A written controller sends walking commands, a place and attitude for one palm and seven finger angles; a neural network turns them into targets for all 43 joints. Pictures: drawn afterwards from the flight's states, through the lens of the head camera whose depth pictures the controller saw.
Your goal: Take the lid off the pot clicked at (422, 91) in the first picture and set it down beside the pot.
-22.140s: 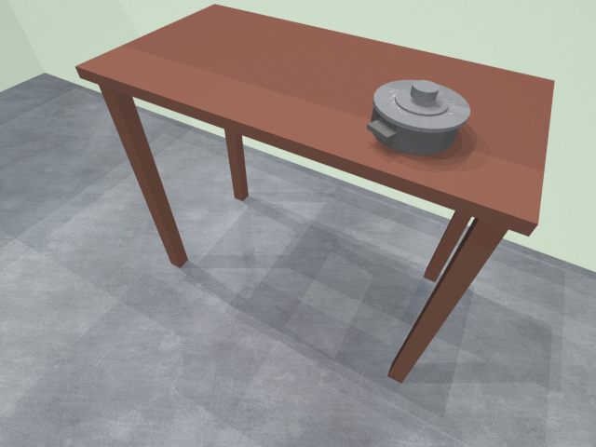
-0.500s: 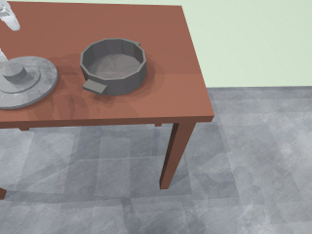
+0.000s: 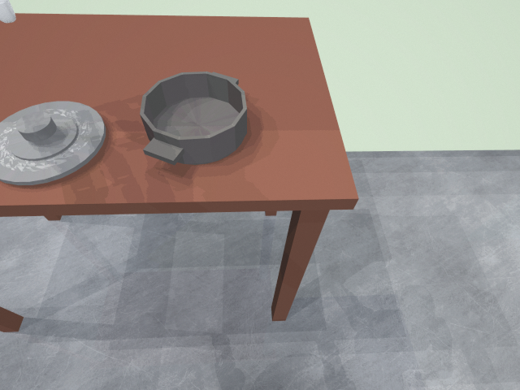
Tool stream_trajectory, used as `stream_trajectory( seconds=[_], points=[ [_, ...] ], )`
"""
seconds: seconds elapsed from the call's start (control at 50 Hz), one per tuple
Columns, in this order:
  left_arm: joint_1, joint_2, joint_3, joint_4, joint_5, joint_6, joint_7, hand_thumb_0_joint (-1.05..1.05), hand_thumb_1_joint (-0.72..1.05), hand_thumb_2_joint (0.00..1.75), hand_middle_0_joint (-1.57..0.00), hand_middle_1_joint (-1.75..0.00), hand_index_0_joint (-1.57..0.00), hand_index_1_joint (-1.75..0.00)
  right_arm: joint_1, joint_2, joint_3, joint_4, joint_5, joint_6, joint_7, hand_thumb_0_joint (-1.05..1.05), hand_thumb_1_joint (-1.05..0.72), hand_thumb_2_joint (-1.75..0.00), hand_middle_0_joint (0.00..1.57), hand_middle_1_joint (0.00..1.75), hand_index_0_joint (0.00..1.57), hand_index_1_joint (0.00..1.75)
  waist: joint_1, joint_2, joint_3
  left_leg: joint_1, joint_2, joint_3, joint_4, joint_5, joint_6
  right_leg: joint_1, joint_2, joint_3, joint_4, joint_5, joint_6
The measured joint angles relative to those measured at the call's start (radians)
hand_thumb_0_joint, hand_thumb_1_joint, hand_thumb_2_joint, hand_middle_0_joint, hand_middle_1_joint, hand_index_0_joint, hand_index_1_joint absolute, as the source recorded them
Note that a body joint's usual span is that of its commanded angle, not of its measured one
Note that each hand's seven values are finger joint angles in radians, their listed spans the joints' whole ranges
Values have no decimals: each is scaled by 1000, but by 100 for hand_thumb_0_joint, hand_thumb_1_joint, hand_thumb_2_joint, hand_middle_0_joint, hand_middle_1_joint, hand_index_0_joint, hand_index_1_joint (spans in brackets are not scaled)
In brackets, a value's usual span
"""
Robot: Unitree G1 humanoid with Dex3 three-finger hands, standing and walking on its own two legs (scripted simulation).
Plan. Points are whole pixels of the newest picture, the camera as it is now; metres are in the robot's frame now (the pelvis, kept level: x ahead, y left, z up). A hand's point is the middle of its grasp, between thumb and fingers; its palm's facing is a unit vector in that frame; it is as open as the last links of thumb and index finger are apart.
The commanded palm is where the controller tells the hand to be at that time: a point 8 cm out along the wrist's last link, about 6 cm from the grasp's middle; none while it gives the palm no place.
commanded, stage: raise the empty hand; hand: left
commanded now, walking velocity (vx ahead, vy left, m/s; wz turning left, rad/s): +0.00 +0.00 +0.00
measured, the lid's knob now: (36, 126) +0.50 +0.32 +0.12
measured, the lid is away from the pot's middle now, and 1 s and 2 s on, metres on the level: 0.24 0.24 0.24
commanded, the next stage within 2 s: draw the hand back to the body in 0.04 s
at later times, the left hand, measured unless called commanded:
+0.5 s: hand out of the picture +0.47 +0.31 +0.27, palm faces -0.18 -0.06 -0.98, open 11.0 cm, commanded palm +0.44 +0.30 +0.34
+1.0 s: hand out of the picture +0.42 +0.24 +0.33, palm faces +0.44 -0.87 -0.20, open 10.6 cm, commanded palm +0.35 +0.29 +0.32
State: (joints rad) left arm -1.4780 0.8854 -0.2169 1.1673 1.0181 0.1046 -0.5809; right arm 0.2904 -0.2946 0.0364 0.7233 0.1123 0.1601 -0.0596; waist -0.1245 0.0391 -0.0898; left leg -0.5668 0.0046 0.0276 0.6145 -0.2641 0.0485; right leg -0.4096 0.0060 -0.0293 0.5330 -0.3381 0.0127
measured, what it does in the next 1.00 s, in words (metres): stands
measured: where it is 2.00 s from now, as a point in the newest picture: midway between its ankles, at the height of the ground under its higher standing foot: outside the picture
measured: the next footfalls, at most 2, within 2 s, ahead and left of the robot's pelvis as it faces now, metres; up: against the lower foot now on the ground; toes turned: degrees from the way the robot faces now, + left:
none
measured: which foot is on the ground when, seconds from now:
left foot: down 0.00-1.00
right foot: down 0.00-1.00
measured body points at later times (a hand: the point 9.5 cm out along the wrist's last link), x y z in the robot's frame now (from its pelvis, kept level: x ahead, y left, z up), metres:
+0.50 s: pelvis +0.00 +0.00 +0.00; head +0.06 +0.00 +0.45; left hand +0.48 +0.31 +0.33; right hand +0.06 -0.27 -0.13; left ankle +0.02 +0.09 -0.73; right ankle -0.06 -0.13 -0.73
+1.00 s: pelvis +0.01 -0.02 +0.01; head +0.02 -0.03 +0.46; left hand +0.39 +0.29 +0.34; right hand +0.13 -0.28 -0.09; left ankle +0.02 +0.09 -0.73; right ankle -0.06 -0.13 -0.73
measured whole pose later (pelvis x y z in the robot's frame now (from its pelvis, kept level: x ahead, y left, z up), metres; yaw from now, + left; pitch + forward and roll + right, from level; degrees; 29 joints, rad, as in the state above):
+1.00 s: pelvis +0.01 -0.02 +0.01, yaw -2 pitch +1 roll -1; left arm -0.69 0.58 0.39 0.38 -0.02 -0.07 0.05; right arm 0.24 -0.27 0.03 0.64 0.05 0.04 -0.05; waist -0.03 0.03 -0.01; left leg -0.25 0.03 0.06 0.45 -0.23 0.01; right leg -0.11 0.03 0.01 0.38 -0.29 -0.02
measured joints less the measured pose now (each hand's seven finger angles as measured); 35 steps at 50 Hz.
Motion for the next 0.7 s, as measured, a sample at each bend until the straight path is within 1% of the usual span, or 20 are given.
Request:
stream_trajectory(
  seconds=[0.08, 0.2, 0.28, 0.36, 0.48, 0.64, 0.66, 0.68, 0.7],
  points=[
    [-16, 2, -9, 17, 3, 9, 3, 0, -11, 86, -47, -66, -47, -66, 3, -3, -1, 5, 1, -4, -1, 1, -90, -90, 20, 30, 20, 30, 0, 0, 0, 5, -1, 0, -7, 2, 0, 4, -1, 0, -6, 1, 0],
    [4, 14, 11, -1, 10, 8, 0, 0, -11, 86, -47, -66, -47, -66, 9, -6, -5, 6, -2, -1, 1, 1, -90, -90, 20, 30, 20, 30, -3, -3, 1, 11, -1, 4, -16, 3, -1, 8, -2, 4, -13, 3, 0],
    [35, 19, 35, -29, 9, 1, 6, 0, -11, 86, -47, -66, -47, -66, 14, -6, -14, -4, -3, 9, 6, 1, -90, -90, 20, 30, 20, 30, -4, -4, 3, 16, -2, 5, -18, 2, -1, 12, -3, 6, -13, 1, 0],
    [98, 29, 80, -98, 7, -12, 7, 0, -11, 86, -47, -66, -47, -66, 10, -5, -22, -20, -6, 29, 16, 1, -90, -90, 20, 30, 20, 30, -2, -2, 5, 24, -4, 9, -19, 0, 0, 17, -4, 9, -11, -2, 1],
    [199, 18, 109, -227, -20, -4, 11, 0, -10, 86, -47, -66, -47, -66, -6, -1, -30, -51, -2, 53, 31, 1, -90, -90, 20, 30, 20, 30, 14, 7, 8, 37, -9, 5, -22, 3, 1, 30, -9, 5, -7, -5, 0],
    [350, -13, 145, -382, -59, 17, 16, 0, -11, 86, -47, -66, -47, -66, -65, 4, -19, -91, 5, 72, 36, 1, -90, -90, 20, 30, 20, 30, 43, 22, 16, 75, -16, -1, -35, 16, 0, 65, -14, -2, -8, -1, -1],
    [359, -29, 198, -377, -189, 9, 52, 1, -11, 86, -47, -66, -47, -66, -62, 8, -23, -108, -2, 62, 32, 1, -90, -90, 20, 30, 20, 30, 54, 22, 26, 86, -15, -1, -37, 17, -1, 75, -13, -2, -10, 0, -3],
    [369, -49, 253, -372, -342, -18, 109, 1, -11, 86, -47, -66, -47, -66, -56, 11, -21, -124, -10, 43, 25, 1, -90, -90, 20, 30, 20, 30, 68, 20, 42, 103, -13, 0, -42, 19, -3, 91, -12, 0, -14, 2, -6],
    [387, -72, 300, -378, -480, -50, 173, 1, -11, 86, -47, -66, -47, -66, -50, 15, -15, -137, -16, 24, 18, 1, -90, -90, 20, 30, 20, 30, 82, 17, 57, 122, -11, 3, -50, 21, -5, 108, -9, 3, -21, 5, -9]
  ],
)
